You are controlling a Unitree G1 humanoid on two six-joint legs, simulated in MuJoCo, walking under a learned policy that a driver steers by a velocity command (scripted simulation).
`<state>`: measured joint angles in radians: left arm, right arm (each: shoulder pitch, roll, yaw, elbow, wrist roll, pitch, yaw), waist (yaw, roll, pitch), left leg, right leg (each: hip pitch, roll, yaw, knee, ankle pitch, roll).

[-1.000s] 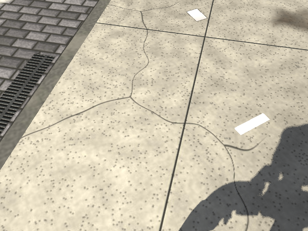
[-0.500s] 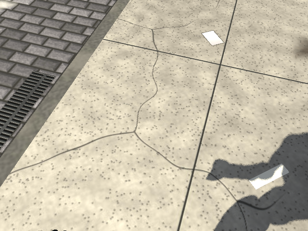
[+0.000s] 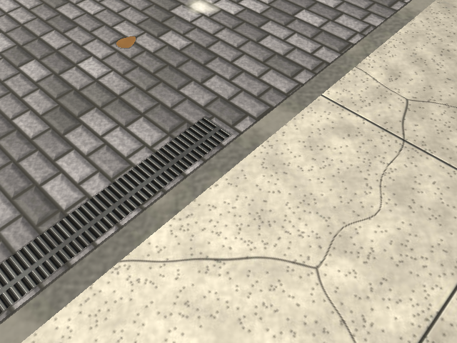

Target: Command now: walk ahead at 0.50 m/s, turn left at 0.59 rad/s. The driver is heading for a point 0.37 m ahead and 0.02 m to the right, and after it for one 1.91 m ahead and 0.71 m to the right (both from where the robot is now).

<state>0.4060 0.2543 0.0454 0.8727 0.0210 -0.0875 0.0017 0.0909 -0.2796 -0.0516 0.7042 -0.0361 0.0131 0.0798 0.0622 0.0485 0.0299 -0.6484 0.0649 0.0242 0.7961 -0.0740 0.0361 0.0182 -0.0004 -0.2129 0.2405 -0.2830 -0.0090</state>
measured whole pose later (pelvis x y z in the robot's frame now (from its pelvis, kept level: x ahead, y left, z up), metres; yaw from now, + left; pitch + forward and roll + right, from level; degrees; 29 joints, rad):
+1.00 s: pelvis +0.54 +0.00 +0.00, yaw -18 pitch +1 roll +0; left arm 0.37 0.27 0.07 0.88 0.00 -0.04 -0.01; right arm 0.11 -0.26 -0.02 0.75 -0.04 -0.03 0.02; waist 0.04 0.03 0.04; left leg -0.66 0.13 -0.05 0.86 -0.14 -0.06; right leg -0.09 0.15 0.08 0.30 -0.22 -0.13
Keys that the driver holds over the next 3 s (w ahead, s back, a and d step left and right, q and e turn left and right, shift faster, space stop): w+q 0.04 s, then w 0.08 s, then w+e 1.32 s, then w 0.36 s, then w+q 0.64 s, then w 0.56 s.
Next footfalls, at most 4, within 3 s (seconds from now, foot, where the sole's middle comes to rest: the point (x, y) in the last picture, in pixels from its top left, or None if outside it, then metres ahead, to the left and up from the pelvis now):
0.12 left None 0.22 0.11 -0.78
0.68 right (272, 328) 0.52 -0.04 -0.78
1.20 left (249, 224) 0.86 0.04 -0.78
1.70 right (347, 209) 0.94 -0.30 -0.78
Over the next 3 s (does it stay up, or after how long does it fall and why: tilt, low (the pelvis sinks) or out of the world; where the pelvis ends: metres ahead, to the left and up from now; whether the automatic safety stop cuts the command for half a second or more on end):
stays up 1.48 -0.52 0.00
